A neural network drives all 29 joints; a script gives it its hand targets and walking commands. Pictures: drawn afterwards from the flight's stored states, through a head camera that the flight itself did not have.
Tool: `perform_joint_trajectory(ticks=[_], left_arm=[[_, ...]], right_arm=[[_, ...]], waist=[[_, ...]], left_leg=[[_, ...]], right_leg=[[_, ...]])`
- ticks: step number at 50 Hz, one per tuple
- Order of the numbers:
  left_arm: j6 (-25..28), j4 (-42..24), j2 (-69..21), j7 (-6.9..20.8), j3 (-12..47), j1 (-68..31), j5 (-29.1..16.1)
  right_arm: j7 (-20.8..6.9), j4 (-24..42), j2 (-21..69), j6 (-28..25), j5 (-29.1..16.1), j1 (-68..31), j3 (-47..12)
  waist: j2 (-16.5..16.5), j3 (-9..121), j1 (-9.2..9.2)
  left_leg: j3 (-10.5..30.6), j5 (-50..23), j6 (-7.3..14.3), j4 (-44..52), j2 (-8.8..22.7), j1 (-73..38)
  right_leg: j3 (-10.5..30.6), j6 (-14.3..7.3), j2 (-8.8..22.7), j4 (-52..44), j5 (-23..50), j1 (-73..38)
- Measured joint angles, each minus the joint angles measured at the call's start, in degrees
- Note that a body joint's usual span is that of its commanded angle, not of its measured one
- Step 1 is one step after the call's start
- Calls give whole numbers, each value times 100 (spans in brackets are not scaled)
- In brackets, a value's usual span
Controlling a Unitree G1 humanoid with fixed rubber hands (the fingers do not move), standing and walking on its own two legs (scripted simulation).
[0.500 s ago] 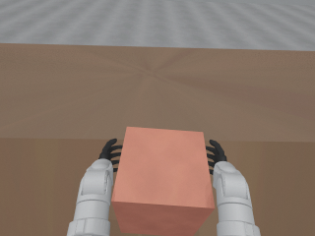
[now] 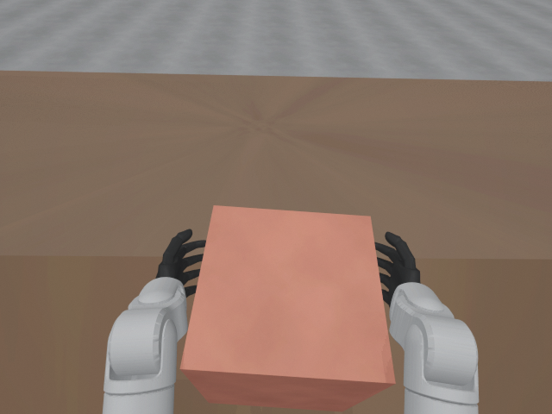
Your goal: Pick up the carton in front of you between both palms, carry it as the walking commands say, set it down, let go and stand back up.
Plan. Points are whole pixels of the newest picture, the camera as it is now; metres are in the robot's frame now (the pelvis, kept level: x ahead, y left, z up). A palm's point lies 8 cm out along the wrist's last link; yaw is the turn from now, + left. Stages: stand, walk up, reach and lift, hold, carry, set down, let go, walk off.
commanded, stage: carry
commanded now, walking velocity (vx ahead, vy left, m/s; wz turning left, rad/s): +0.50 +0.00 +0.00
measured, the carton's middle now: (283, 317) +0.27 +0.00 +0.03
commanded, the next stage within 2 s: none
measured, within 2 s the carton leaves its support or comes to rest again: neither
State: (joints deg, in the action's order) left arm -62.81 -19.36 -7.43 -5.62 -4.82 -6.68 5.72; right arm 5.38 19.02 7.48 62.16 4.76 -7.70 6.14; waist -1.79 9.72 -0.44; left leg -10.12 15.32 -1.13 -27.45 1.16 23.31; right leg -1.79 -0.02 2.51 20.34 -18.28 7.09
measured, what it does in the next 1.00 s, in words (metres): walks ahead: left foot, then right foot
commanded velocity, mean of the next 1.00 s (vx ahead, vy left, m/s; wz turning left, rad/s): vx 0.50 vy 0.00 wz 0.00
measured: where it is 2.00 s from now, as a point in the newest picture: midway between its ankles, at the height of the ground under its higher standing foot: (294, 227)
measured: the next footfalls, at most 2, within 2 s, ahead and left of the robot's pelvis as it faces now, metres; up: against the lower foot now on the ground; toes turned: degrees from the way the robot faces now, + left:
left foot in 0.02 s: +0.11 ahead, +0.11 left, +0.00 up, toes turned +10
right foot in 0.42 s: +0.42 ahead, -0.13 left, +0.00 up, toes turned -14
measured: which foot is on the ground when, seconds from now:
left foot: up 0.00-0.00, down 0.02-0.44, up 0.46-0.90, down 0.92-1.00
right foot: down 0.00-0.04, up 0.06-0.40, down 0.42-0.94, up 0.96-1.00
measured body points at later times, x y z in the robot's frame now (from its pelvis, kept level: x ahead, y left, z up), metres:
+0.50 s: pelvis +0.29 -0.04 -0.02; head +0.28 -0.05 +0.43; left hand +0.54 +0.11 +0.06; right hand +0.54 -0.20 +0.06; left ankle +0.10 +0.09 -0.68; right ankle +0.38 -0.12 -0.74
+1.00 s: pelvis +0.63 -0.01 -0.02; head +0.62 +0.00 +0.43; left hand +0.89 +0.13 +0.06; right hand +0.87 -0.18 +0.07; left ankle +0.71 +0.06 -0.74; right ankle +0.43 -0.12 -0.67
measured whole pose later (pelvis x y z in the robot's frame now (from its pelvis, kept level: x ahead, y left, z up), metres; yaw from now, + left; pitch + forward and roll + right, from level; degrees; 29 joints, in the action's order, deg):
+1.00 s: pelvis +0.63 -0.01 -0.02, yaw -3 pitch +3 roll +0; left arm -69.9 -31.0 -7.3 -8.3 -3.5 0.6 2.5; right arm 7.9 28.4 7.3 68.0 1.8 -0.9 2.6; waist -2.0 5.4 1.2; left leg -15.2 11.2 5.5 -34.0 3.4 26.5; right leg -4.4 0.8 5.3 59.4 -26.7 12.1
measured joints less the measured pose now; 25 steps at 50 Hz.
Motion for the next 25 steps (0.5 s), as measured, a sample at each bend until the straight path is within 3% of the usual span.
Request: perform_joint_trajectory(ticks=[2, 4, 6, 8, 14, 20, 22, 23, 25], left_arm=[[-206, -340, 14, -57, -9, 160, -94], [-394, -543, 21, -124, -70, 388, -213], [-589, -654, 16, -236, -25, 559, -314], [-700, -682, 15, -271, 23, 642, -384], [-664, -815, 8, -285, 100, 728, -463], [-615, -1098, -6, -294, 143, 915, -449], [-565, -1092, -6, -294, 194, 889, -448], [-527, -972, -2, -294, 229, 827, -433], [-509, -763, 4, -295, 256, 746, -416]], right_arm=[[67, 238, -3, 187, -64, 95, -121], [136, 278, -10, 322, -110, 237, -278], [207, 392, -17, 499, -176, 440, -332], [263, 549, -15, 625, -257, 630, -328], [394, 832, -12, 664, -387, 781, -297], [402, 995, -11, 661, -459, 806, -340], [393, 1068, -16, 658, -455, 798, -297], [380, 1030, -19, 646, -442, 786, -240], [362, 923, -19, 656, -405, 761, -169]], waist=[[-18, 27, -57], [-36, 86, -52], [71, 89, -20], [154, 73, 47], [268, 2, 244], [278, -79, 259], [410, -137, 178], [470, -171, 114], [420, -275, 11]], left_leg=[[-173, -574, 179, 295, -18, -219], [-291, -467, 401, -20, -13, -229], [-316, -164, 461, 8, 29, -425], [-294, -113, 398, 299, 38, -731], [-205, -3, 223, 1139, 99, -1734], [-136, 795, -134, 995, 276, -2601], [-37, 1367, -200, 95, 533, -2520], [102, 1370, -160, -823, 669, -2170], [548, 1176, -44, -2737, 581, -1221]], right_leg=[[25, 47, 49, 756, -510, 153], [-50, 11, 106, 2168, -787, 743], [-168, -54, 89, 3376, -801, 1418], [-309, -56, 162, 3782, -480, 1962], [-525, 80, 312, 2284, 649, 2701], [-1005, -28, 209, 918, 1209, 2356], [-1216, -264, 73, 928, 1311, 2120], [-1291, -408, 46, 1204, 1168, 2141], [-1349, -530, 71, 1342, 806, 2010]])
